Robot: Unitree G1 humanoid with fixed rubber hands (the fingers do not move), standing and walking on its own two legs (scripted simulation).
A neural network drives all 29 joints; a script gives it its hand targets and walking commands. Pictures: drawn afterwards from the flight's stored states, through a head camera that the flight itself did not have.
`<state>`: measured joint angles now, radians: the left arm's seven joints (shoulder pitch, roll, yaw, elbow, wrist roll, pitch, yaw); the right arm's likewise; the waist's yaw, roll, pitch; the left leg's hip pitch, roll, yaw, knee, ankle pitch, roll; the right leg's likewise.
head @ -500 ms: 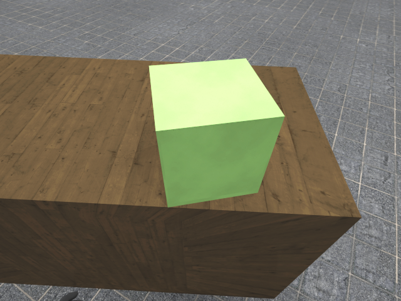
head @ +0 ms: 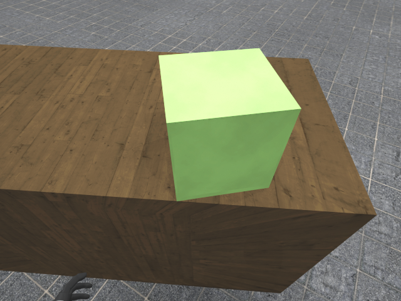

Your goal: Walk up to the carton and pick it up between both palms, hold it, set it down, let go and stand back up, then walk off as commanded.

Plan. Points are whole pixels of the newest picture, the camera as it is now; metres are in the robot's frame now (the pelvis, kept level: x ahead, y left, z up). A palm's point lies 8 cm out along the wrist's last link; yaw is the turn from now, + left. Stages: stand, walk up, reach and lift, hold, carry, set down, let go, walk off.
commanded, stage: reach and lift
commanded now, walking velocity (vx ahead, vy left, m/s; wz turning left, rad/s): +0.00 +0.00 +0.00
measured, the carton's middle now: (217, 126) +0.44 -0.02 +0.12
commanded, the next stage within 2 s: none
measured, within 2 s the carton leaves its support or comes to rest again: neither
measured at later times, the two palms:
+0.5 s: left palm (84, 292) +0.16 +0.22 -0.04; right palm out of the picture +0.15 -0.30 -0.05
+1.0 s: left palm (77, 291) +0.15 +0.21 +0.02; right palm (371, 291) +0.16 -0.28 +0.01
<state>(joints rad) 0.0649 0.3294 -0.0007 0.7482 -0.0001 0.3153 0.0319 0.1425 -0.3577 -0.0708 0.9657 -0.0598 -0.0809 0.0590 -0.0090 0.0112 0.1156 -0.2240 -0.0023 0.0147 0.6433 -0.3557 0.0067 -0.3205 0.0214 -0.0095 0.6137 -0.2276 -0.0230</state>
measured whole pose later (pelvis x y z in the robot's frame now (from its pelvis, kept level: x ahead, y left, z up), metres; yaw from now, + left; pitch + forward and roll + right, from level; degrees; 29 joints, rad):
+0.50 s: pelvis +0.01 -0.02 +0.01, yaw +0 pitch -4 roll +1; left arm 0.28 0.26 0.00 0.18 0.00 0.43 0.07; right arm 0.29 -0.35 -0.07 0.43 0.03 0.02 0.08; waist -0.01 -0.01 0.11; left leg -0.17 0.00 0.01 0.56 -0.32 0.00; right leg -0.29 0.02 -0.02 0.58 -0.23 -0.04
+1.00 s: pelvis -0.01 -0.03 +0.01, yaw +1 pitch -5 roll +2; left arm 0.39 0.25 0.00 -0.04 0.00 0.35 0.11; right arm 0.41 -0.31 -0.07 -0.01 0.10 0.17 0.08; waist 0.01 0.01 0.04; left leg -0.12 0.00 0.01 0.46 -0.26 0.00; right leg -0.24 0.02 -0.03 0.51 -0.17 -0.05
